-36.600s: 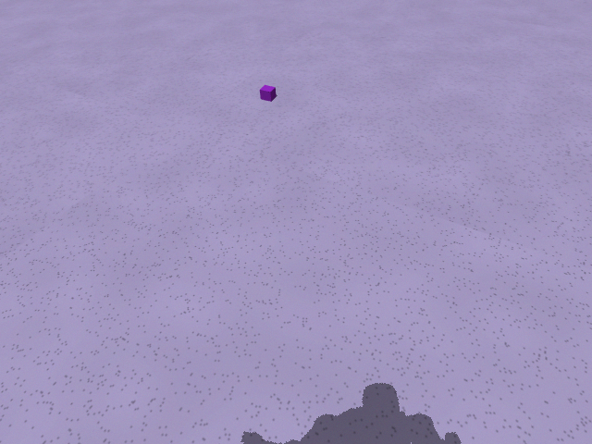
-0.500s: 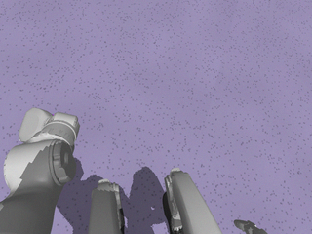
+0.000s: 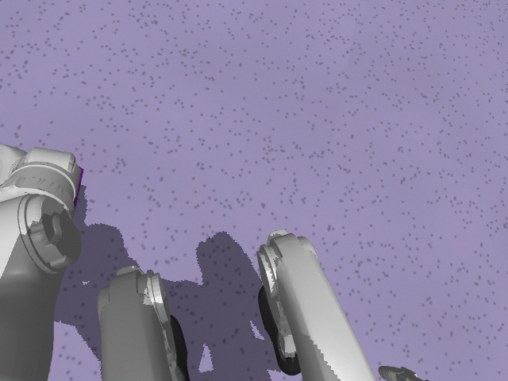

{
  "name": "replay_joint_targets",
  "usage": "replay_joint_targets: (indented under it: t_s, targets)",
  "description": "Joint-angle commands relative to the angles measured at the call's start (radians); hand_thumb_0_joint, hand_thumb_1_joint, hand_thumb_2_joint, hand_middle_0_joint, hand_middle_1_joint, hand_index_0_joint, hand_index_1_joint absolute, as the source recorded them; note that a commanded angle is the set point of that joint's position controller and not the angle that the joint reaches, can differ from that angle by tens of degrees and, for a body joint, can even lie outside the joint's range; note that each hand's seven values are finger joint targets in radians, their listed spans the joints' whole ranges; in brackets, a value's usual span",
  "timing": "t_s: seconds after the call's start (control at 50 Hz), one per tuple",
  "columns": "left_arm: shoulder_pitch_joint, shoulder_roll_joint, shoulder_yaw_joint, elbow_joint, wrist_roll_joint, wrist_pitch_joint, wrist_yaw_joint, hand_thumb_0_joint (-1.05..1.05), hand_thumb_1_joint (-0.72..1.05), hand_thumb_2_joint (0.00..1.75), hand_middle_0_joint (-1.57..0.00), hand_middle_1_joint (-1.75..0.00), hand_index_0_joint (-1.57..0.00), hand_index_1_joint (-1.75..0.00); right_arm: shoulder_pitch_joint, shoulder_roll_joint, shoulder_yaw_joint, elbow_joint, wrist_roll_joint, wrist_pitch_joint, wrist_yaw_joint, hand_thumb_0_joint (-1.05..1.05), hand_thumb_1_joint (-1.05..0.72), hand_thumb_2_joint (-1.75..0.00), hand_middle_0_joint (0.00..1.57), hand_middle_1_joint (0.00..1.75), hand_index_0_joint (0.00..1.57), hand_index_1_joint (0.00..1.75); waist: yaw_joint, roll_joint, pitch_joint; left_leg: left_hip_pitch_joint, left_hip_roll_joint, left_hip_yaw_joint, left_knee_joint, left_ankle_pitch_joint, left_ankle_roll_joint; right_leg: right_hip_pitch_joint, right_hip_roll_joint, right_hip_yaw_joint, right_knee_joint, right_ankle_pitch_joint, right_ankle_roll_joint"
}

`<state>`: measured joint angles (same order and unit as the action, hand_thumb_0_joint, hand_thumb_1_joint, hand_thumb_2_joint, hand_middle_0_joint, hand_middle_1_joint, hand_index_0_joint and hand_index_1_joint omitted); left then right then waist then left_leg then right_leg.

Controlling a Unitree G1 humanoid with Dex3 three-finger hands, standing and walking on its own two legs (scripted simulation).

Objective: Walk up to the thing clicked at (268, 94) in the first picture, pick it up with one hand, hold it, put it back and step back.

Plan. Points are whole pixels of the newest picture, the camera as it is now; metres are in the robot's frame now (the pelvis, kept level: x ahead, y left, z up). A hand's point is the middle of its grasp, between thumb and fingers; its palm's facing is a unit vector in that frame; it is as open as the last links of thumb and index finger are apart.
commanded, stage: crouch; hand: left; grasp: from above
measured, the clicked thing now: (48, 185) +0.48 +0.27 -0.18
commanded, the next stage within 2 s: lower in 0.88 s
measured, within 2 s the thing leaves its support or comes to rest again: neither
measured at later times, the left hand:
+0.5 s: hand (52, 192) +0.48 +0.27 -0.21, palm faces -0.03 -0.47 -0.88, open 9.7 cm
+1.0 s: hand (52, 195) +0.48 +0.28 -0.23, palm faces -0.05 -0.46 -0.89, open 9.7 cm
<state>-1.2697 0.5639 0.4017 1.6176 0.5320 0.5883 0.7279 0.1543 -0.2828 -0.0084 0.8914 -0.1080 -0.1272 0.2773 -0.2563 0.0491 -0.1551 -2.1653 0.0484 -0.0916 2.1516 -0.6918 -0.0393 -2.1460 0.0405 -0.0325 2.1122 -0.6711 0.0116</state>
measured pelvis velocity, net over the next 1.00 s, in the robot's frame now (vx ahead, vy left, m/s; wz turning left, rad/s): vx -0.01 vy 0.01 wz -0.08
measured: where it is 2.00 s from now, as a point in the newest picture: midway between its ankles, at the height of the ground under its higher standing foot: (232, 361)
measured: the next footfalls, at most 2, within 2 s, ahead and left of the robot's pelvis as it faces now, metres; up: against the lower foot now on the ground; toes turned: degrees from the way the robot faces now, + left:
none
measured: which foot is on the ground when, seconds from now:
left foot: down 0.00-1.00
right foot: down 0.00-1.00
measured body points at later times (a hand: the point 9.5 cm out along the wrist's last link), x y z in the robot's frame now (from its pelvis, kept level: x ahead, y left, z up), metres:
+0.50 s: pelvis +0.00 +0.00 -0.06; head +0.27 +0.02 +0.30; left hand +0.48 +0.29 -0.16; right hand -0.01 -0.28 -0.17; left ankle +0.07 +0.14 -0.37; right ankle +0.09 -0.12 -0.37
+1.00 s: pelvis -0.01 +0.01 -0.07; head +0.27 +0.05 +0.29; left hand +0.48 +0.30 -0.18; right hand -0.04 -0.26 -0.16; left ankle +0.07 +0.14 -0.37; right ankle +0.09 -0.12 -0.37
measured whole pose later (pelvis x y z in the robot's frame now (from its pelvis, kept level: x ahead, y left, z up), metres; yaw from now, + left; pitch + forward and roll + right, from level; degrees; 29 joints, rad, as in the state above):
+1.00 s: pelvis -0.01 +0.01 -0.07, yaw -5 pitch +34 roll -9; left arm -1.34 0.79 0.43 1.70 0.61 0.56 0.74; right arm 0.15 -0.33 0.10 0.86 -0.16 -0.17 0.39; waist -0.32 0.00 0.05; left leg -2.31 0.03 -0.19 2.40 -0.70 -0.03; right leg -2.25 0.05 -0.10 2.29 -0.66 0.03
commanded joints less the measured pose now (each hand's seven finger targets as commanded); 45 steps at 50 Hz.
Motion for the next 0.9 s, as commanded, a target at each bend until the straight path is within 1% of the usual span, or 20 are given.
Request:
replay_joint_targets:
  t_s: [0.0, 0.12, 0.24, 0.3, 0.36, 0.38, 0.4, 0.42, 0.5, 0.52, 0.54, 0.56, 0.6, 0.64, 0.68, 0.72, 0.74, 0.8, 0.82, 0.88]
  targets:
    - [-0.386, 0.248, -0.019, -0.082, 0.048, -0.004, 0.046, 0.0, 0.64, 0.67, -1.11, -0.42, -1.07, -0.47, 0.236, -0.237, -0.062, -0.002, -0.001, -0.016, 0.005, 0.0, -0.9, -0.9, 0.2, 0.3, 0.2, 0.3, -0.017, 0.195, -0.7, 0.46, -0.019, 0.083, -0.142, 0.229, 0.027, 0.377, 0.005, -0.059, -0.207, 0.274, -0.013]
    - [-0.404, 0.31, -0.015, -0.055, 0.076, -0.014, 0.04, 0.0, 0.69, 0.65, -1.12, -0.46, -1.09, -0.49, 0.247, -0.245, -0.036, -0.005, -0.009, -0.027, 0.024, 0.0, -0.91, -0.9, 0.2, 0.3, 0.2, 0.3, -0.04, 0.157, -0.651, 0.352, -0.022, 0.086, -0.07, 0.211, 0.042, 0.389, 0.013, -0.058, -0.178, 0.265, 0.002]
    - [-0.445, 0.363, 0.007, -0.073, 0.078, -0.021, 0.049, 0.0, 0.69, 0.62, -1.13, -0.44, -1.1, -0.47, 0.25, -0.281, -0.037, -0.009, -0.012, -0.035, 0.036, 0.0, -0.91, -0.9, 0.2, 0.3, 0.2, 0.3, -0.037, 0.218, -0.683, 0.355, -0.015, 0.071, -0.04, 0.203, 0.04, 0.382, 0.015, -0.081, -0.138, 0.257, -0.001]
    - [-0.464, 0.371, 0.011, -0.083, 0.08, -0.019, 0.053, 0.0, 0.68, 0.67, -1.11, -0.49, -1.09, -0.52, 0.251, -0.289, -0.033, -0.006, -0.025, -0.037, 0.042, 0.0, -0.91, -0.91, 0.2, 0.3, 0.2, 0.3, -0.055, 0.244, -0.667, 0.379, -0.012, 0.06, -0.024, 0.217, 0.039, 0.363, 0.01, -0.104, -0.11, 0.276, -0.002]
    - [-0.472, 0.379, 0.018, -0.098, 0.071, -0.019, 0.056, 0.0, 0.7, 0.67, -1.14, -0.46, -1.1, -0.5, 0.248, -0.306, -0.037, 0.001, -0.024, -0.038, 0.048, 0.0, -0.91, -0.91, 0.2, 0.3, 0.2, 0.3, -0.051, 0.273, -0.683, 0.39, -0.009, 0.056, -0.011, 0.226, 0.037, 0.361, 0.014, -0.11, -0.101, 0.29, -0.002]
    - [-0.485, 0.384, 0.021, -0.11, 0.077, -0.022, 0.056, 0.0, 0.73, 0.71, -1.15, -0.5, -1.12, -0.54, 0.262, -0.287, -0.02, -0.004, -0.03, -0.039, 0.054, 0.0, -0.91, -0.91, 0.2, 0.3, 0.2, 0.3, -0.062, 0.275, -0.681, 0.405, -0.008, 0.054, -0.009, 0.244, 0.033, 0.362, 0.01, -0.115, -0.093, 0.303, -0.003]
    - [-0.464, 0.386, 0.021, -0.076, 0.069, -0.02, 0.056, 0.0, 0.73, 0.68, -1.15, -0.47, -1.12, -0.51, 0.251, -0.305, -0.027, 0.002, -0.03, -0.035, 0.054, 0.0, -0.91, -0.91, 0.2, 0.3, 0.2, 0.3, -0.062, 0.277, -0.657, 0.372, -0.008, 0.054, -0.006, 0.233, 0.037, 0.359, 0.011, -0.115, -0.091, 0.299, -0.002]
    - [-0.448, 0.362, 0.006, -0.063, 0.071, -0.019, 0.049, 0.0, 0.72, 0.72, -1.15, -0.5, -1.11, -0.54, 0.261, -0.291, -0.015, 0.002, -0.032, -0.036, 0.06, 0.0, -0.92, -0.91, 0.2, 0.3, 0.2, 0.3, -0.076, 0.241, -0.622, 0.346, -0.01, 0.05, 0.0, 0.229, 0.039, 0.366, 0.013, -0.121, -0.083, 0.299, 0.0]
    - [-0.467, 0.404, 0.014, -0.109, 0.081, -0.018, 0.046, 0.0, 0.76, 0.74, -1.17, -0.53, -1.14, -0.57, 0.269, -0.297, -0.006, -0.004, -0.03, -0.036, 0.067, 0.0, -0.92, -0.91, 0.2, 0.3, 0.2, 0.3, -0.064, 0.284, -0.657, 0.378, -0.009, 0.047, 0.011, 0.253, 0.035, 0.373, 0.015, -0.122, -0.079, 0.318, -0.001]
    - [-0.442, 0.397, 0.006, -0.07, 0.081, -0.016, 0.046, 0.0, 0.77, 0.73, -1.18, -0.5, -1.15, -0.54, 0.251, -0.303, -0.006, -0.001, -0.032, -0.034, 0.068, 0.0, -0.92, -0.91, 0.2, 0.3, 0.2, 0.3, -0.064, 0.273, -0.63, 0.357, -0.008, 0.042, 0.008, 0.24, 0.037, 0.365, 0.017, -0.128, -0.074, 0.306, -0.002]
    - [-0.439, 0.394, -0.006, -0.076, 0.093, -0.016, 0.041, 0.0, 0.77, 0.72, -1.16, -0.54, -1.14, -0.57, 0.254, -0.3, 0.0, -0.001, -0.038, -0.035, 0.072, 0.0, -0.92, -0.91, 0.2, 0.3, 0.2, 0.3, -0.079, 0.279, -0.605, 0.353, -0.012, 0.039, 0.012, 0.237, 0.039, 0.351, 0.013, -0.133, -0.069, 0.304, -0.002]
    - [-0.437, 0.382, -0.007, -0.071, 0.09, -0.02, 0.04, 0.0, 0.76, 0.75, -1.17, -0.53, -1.14, -0.56, 0.272, -0.3, 0.003, -0.002, -0.03, -0.032, 0.074, 0.0, -0.92, -0.91, 0.2, 0.3, 0.2, 0.3, -0.07, 0.28, -0.611, 0.353, -0.007, 0.04, 0.015, 0.244, 0.035, 0.363, 0.021, -0.127, -0.068, 0.312, -0.004]
    - [-0.418, 0.391, -0.015, -0.067, 0.095, -0.02, 0.036, 0.0, 0.8, 0.74, -1.19, -0.55, -1.16, -0.58, 0.253, -0.306, 0.005, -0.004, -0.036, -0.036, 0.079, 0.0, -0.92, -0.91, 0.2, 0.3, 0.2, 0.3, -0.078, 0.271, -0.581, 0.333, -0.01, 0.035, 0.017, 0.231, 0.041, 0.356, 0.021, -0.134, -0.068, 0.298, -0.003]
    - [-0.4, 0.415, 0.005, -0.059, 0.097, -0.02, 0.045, 0.0, 0.8, 0.74, -1.19, -0.55, -1.16, -0.58, 0.258, -0.312, 0.006, -0.009, -0.036, -0.033, 0.084, 0.0, -0.92, -0.91, 0.2, 0.3, 0.2, 0.3, -0.063, 0.285, -0.606, 0.349, -0.009, 0.028, 0.007, 0.248, 0.037, 0.371, 0.018, -0.138, -0.06, 0.313, -0.006]
    - [-0.412, 0.416, 0.006, -0.051, 0.103, -0.023, 0.048, 0.0, 0.81, 0.75, -1.2, -0.54, -1.17, -0.57, 0.26, -0.309, 0.014, -0.008, -0.038, -0.033, 0.087, 0.0, -0.92, -0.91, 0.2, 0.3, 0.2, 0.3, -0.069, 0.281, -0.589, 0.335, -0.008, 0.025, 0.015, 0.221, 0.039, 0.343, 0.021, -0.138, -0.066, 0.285, -0.007]
    - [-0.432, 0.413, -0.009, -0.07, 0.1, -0.027, 0.044, 0.0, 0.83, 0.76, -1.21, -0.55, -1.18, -0.58, 0.253, -0.31, 0.019, -0.008, -0.044, -0.034, 0.089, 0.0, -0.92, -0.91, 0.2, 0.3, 0.2, 0.3, -0.093, 0.273, -0.559, 0.329, -0.008, 0.019, 0.022, 0.213, 0.044, 0.333, 0.018, -0.143, -0.065, 0.282, -0.005]
    - [-0.418, 0.419, -0.001, -0.051, 0.102, -0.029, 0.05, 0.0, 0.82, 0.77, -1.21, -0.54, -1.18, -0.58, 0.257, -0.317, 0.015, -0.006, -0.041, -0.035, 0.09, 0.0, -0.92, -0.91, 0.2, 0.3, 0.2, 0.3, -0.084, 0.28, -0.564, 0.334, -0.006, 0.019, 0.019, 0.216, 0.042, 0.338, 0.023, -0.143, -0.065, 0.283, -0.006]
    - [-0.433, 0.433, -0.001, -0.062, 0.109, -0.025, 0.055, 0.0, 0.8, 0.73, -1.19, -0.53, -1.16, -0.56, 0.246, -0.323, 0.021, -0.005, -0.048, -0.039, 0.097, 0.0, -0.92, -0.91, 0.2, 0.3, 0.2, 0.3, -0.094, 0.294, -0.54, 0.349, -0.005, 0.007, 0.018, 0.207, 0.042, 0.312, 0.016, -0.156, -0.057, 0.274, -0.006]
    - [-0.431, 0.442, 0.002, -0.078, 0.112, -0.029, 0.054, 0.0, 0.8, 0.72, -1.19, -0.51, -1.16, -0.55, 0.252, -0.328, 0.021, -0.005, -0.044, -0.038, 0.1, 0.0, -0.92, -0.9, 0.2, 0.3, 0.2, 0.3, -0.087, 0.325, -0.551, 0.368, -0.004, 0.002, 0.009, 0.207, 0.037, 0.3, 0.015, -0.158, -0.052, 0.267, -0.011]
    - [-0.447, 0.428, -0.009, -0.073, 0.115, -0.038, 0.057, 0.0, 0.79, 0.73, -1.19, -0.5, -1.15, -0.53, 0.259, -0.336, 0.024, 0.003, -0.043, -0.042, 0.106, 0.0, -0.91, -0.9, 0.2, 0.3, 0.2, 0.3, -0.099, 0.352, -0.535, 0.382, 0.0, -0.012, 0.006, 0.184, 0.032, 0.27, 0.015, -0.167, -0.045, 0.246, -0.017]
